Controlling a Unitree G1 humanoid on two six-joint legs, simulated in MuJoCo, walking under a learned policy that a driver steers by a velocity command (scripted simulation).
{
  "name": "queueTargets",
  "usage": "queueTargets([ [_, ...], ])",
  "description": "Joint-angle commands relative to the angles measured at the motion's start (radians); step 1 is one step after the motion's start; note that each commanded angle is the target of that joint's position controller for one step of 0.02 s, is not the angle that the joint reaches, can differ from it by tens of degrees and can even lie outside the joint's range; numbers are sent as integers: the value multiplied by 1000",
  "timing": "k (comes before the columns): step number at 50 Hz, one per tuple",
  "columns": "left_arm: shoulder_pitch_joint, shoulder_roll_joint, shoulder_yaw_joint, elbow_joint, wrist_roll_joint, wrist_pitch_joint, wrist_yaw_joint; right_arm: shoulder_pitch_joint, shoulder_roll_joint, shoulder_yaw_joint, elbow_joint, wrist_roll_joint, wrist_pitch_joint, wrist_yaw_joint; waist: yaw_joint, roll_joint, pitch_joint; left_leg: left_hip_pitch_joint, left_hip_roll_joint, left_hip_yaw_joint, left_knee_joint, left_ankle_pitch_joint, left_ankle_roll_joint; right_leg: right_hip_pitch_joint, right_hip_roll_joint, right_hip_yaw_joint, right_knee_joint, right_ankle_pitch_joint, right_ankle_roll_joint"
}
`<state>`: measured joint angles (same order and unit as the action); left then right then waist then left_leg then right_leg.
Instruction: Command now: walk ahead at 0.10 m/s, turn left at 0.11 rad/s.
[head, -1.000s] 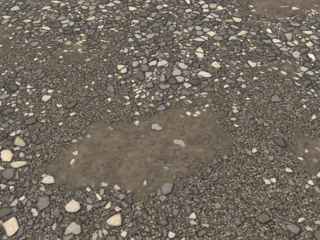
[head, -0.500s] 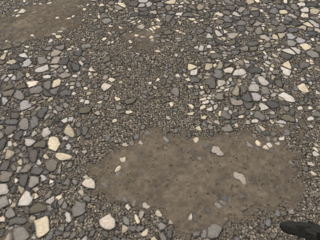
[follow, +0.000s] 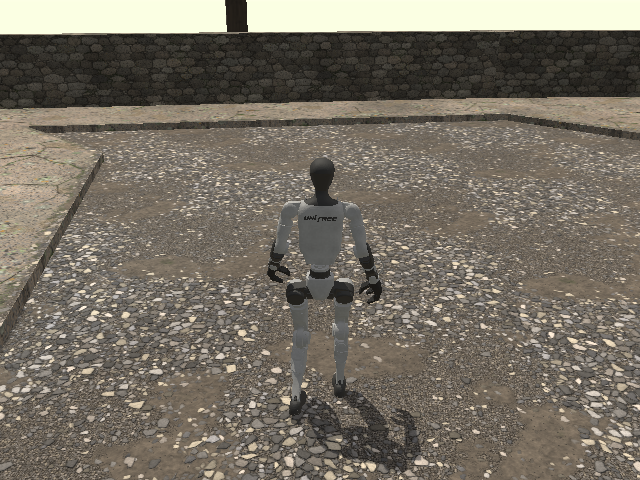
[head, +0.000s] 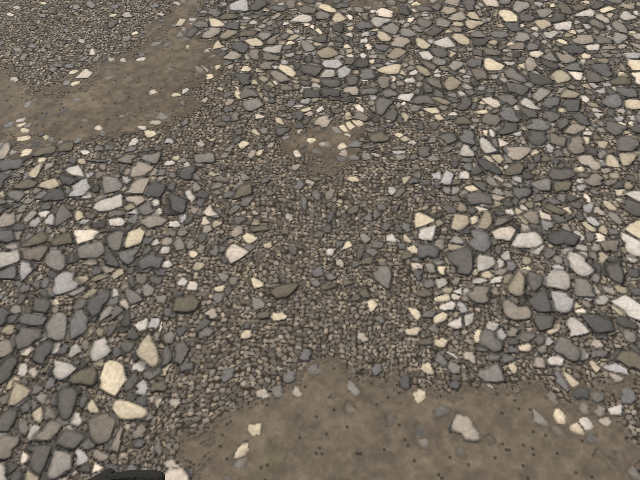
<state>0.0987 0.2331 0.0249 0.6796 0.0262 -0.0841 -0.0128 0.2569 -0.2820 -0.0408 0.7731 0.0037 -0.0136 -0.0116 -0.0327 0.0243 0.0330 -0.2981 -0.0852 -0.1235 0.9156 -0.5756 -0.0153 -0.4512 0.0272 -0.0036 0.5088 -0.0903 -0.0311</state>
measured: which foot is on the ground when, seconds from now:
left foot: up 0.00-0.16, down 0.18-1.00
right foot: down 0.00-1.00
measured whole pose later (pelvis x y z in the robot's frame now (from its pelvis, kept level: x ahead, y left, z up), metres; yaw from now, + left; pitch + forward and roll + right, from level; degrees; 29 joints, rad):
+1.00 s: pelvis +0.07 +0.03 +0.01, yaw -1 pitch -2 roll +0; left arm 0.15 0.22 0.05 1.05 0.00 0.02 0.04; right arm 0.27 -0.20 -0.03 1.02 -0.01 -0.01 -0.03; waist 0.01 -0.01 0.04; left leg -0.12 -0.01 -0.01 0.50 -0.34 0.00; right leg -0.26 -0.01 0.04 0.51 -0.21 0.02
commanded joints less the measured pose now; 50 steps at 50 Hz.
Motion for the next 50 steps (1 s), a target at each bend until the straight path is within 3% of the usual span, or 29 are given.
queueTargets([
  [1,45,114,24,-34,-15,29,-2,47,-116,-34,-46,4,47,-12,25,-98,-170,-205,108,-2,141,-37,-61,326,-325,405,-169,108,-202],
  [3,-43,135,30,-41,1,47,0,52,-72,-26,-34,1,70,-21,-6,-162,-95,-70,115,49,-38,46,-65,134,-233,289,-238,-75,-147],
  [4,-51,133,32,-37,4,53,2,67,-52,-22,-19,-4,68,-22,-7,-181,-95,-8,106,72,-107,89,-62,100,-202,240,-243,-85,-141],
  [8,-18,105,23,-3,-16,60,12,90,-35,-22,20,-20,51,-14,-14,-155,-130,162,88,116,-380,367,-16,81,-168,180,-210,-269,-111],
  [10,19,82,13,22,-7,57,9,35,-78,-24,-14,-39,45,-17,11,-88,-75,151,174,17,-465,369,34,38,-125,154,-172,-414,-26],
  [11,37,89,20,16,-7,56,8,16,-128,-39,4,-24,43,-20,56,37,-29,11,168,8,-469,179,67,96,-63,82,-149,-363,5],
  [12,10,96,20,21,-1,55,11,-5,-85,-30,1,-21,33,-19,38,46,-13,-66,156,10,-505,96,67,173,-53,65,-95,-284,20],
  [13,10,88,21,24,-6,53,14,-14,-60,-22,6,-26,22,-20,46,59,-12,-89,157,9,-521,104,52,208,-52,60,-69,-228,15],
  [17,42,77,23,60,-12,55,22,7,-56,-20,24,-16,-9,-20,41,28,-36,-30,146,26,-480,292,25,228,-54,56,-29,-56,-6],
  [24,47,81,31,117,-21,66,27,34,-50,-17,60,-9,-7,-24,30,-16,-55,18,131,46,-452,427,29,264,-58,56,-1,97,-1],
  [36,38,90,41,232,-26,90,49,28,-30,-12,141,-7,-6,-23,35,-18,-37,45,117,68,-484,471,30,300,-60,58,-13,115,10],
  [50,43,82,39,345,-27,98,57,57,-14,0,234,-9,-8,-25,39,-17,1,37,109,82,-536,388,31,303,-54,53,-53,41,20],
])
